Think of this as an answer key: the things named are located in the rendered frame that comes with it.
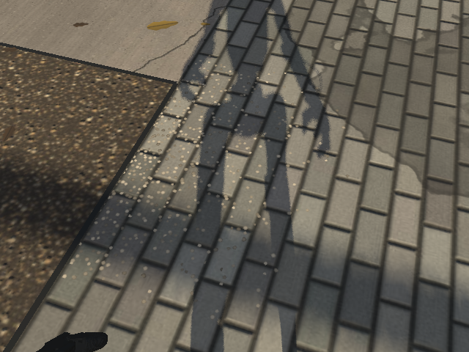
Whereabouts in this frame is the left robot hand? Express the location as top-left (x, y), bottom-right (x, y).
top-left (36, 332), bottom-right (108, 352)

